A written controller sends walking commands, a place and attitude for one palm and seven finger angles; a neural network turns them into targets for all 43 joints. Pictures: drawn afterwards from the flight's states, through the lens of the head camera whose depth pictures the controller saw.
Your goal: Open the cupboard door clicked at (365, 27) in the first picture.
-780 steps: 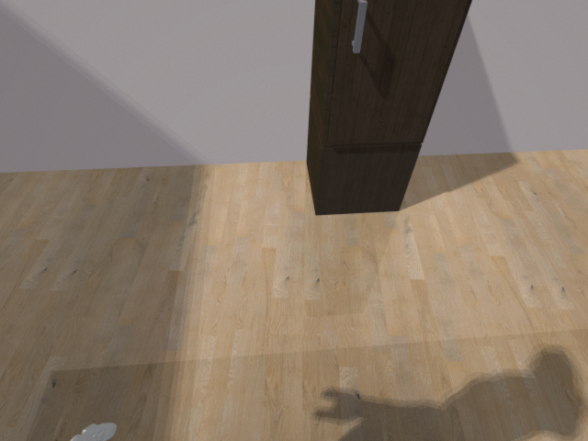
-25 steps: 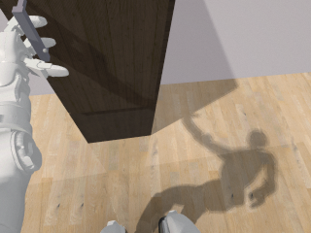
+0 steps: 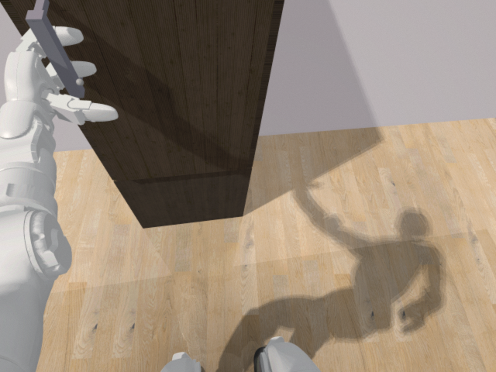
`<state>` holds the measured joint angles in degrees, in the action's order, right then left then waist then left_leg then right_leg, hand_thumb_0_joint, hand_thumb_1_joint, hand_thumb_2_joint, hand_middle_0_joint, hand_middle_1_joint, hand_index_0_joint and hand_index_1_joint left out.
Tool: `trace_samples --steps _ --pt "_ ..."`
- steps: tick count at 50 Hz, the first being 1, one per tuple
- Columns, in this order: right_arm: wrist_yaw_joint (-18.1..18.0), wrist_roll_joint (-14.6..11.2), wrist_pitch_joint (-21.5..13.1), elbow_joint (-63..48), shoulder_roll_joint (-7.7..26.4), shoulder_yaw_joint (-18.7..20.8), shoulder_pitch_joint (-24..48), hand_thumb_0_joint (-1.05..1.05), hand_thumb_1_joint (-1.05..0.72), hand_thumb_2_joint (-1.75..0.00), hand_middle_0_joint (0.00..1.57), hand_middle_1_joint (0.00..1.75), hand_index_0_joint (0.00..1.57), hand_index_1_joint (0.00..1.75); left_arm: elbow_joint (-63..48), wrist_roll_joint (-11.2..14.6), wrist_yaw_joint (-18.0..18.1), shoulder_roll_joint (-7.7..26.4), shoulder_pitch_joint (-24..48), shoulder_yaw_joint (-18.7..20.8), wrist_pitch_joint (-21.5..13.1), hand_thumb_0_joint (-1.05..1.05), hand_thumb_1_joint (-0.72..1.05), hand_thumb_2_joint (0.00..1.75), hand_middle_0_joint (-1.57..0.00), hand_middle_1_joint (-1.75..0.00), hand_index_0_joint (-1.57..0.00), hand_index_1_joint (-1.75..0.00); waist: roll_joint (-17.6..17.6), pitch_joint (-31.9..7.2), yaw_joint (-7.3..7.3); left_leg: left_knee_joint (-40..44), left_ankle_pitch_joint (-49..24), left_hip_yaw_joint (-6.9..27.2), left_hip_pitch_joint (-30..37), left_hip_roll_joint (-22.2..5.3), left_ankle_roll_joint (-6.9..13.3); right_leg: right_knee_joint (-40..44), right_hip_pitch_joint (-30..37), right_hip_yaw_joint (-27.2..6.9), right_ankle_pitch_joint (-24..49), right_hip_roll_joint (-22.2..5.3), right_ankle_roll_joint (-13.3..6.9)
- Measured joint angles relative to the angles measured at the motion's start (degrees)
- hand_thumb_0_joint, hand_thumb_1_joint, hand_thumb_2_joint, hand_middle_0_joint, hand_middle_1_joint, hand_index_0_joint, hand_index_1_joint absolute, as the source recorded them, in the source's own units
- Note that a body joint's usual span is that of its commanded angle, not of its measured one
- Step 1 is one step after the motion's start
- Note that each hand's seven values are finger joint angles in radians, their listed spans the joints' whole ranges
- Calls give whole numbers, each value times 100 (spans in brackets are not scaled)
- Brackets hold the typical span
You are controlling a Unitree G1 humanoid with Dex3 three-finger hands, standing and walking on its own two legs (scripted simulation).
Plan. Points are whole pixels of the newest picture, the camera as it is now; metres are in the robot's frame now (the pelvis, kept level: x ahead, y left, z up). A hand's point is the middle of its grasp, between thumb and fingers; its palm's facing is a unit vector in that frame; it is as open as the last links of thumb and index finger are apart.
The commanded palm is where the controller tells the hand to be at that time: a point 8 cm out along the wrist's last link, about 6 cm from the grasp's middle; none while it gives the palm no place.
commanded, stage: close the thumb around the handle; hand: left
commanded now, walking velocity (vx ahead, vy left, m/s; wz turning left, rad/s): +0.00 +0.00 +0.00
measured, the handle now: (61, 50) +0.59 +0.22 +0.13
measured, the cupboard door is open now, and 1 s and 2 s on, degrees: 0 4 48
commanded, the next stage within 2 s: pull the door open along its arc in 0.58 s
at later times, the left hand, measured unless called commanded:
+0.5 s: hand (76, 83) +0.53 +0.19 +0.12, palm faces +0.04 -1.00 +0.00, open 5.8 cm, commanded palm +0.50 +0.24 +0.12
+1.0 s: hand (78, 94) +0.51 +0.19 +0.12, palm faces +0.02 -1.00 +0.00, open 5.7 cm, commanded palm +0.45 +0.24 +0.12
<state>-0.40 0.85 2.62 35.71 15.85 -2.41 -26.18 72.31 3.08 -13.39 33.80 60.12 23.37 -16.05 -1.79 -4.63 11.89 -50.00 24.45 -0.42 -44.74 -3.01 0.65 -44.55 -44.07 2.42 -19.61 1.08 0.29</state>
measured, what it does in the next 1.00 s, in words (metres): stands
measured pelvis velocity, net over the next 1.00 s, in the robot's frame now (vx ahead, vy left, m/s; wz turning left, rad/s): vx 0.01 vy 0.00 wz -0.03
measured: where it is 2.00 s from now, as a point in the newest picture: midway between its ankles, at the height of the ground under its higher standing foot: outside the picture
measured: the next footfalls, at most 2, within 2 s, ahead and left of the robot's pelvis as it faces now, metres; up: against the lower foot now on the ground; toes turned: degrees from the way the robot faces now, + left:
none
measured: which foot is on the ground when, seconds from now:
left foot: down 0.00-1.00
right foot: down 0.00-1.00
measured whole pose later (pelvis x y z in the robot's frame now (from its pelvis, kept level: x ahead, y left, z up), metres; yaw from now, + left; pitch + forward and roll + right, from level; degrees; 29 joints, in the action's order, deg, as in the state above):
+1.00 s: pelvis +0.01 +0.00 +0.01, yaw -2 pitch +17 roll -2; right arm 0.1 -0.3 4.2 33.7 15.6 -1.6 -26.5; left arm 59.4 7.4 -14.3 28.9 47.1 24.0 -15.1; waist -2.1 -6.2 9.5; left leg -47.6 24.8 -2.5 -40.1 -3.3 0.8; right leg -43.1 -40.7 0.3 -19.6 1.5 0.5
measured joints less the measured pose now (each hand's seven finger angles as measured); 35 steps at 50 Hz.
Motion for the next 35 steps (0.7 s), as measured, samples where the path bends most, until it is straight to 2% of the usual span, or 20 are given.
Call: trace_samples --steps 7,25,27,35 --pt "12 19 -28 6 -29 -10 22 0 -90 -89 20 30 20 30 10 -15 69 -12 46 5 -7 -1 -20 43 -31 -123 -32 -124 -10 6 -5 -14 6 -3 -26 12 1 -34 -35 -5 -18 -11 1" --pt "9 -17 27 6 -12 22 38 0 -90 -89 20 30 20 30 -166 79 -32 -74 -260 88 -41 0 71 82 -35 -131 -38 -133 -2 -40 -60 58 22 -27 149 -16 -9 37 124 -32 -20 20 -7" --pt "2 -19 31 -15 -3 21 54 0 -90 -89 20 30 20 30 -173 73 -59 -63 -274 121 -43 1 75 83 -35 -131 -38 -134 4 -36 -51 59 23 -35 158 -20 -8 39 129 -40 -17 25 -8" --pt "-24 -26 28 -50 15 18 71 0 -90 -89 20 30 20 30 -134 73 -79 -52 -220 114 -51 1 75 82 -35 -132 -37 -135 0 -26 -46 33 20 -33 116 -8 -2 10 89 -40 -17 13 0"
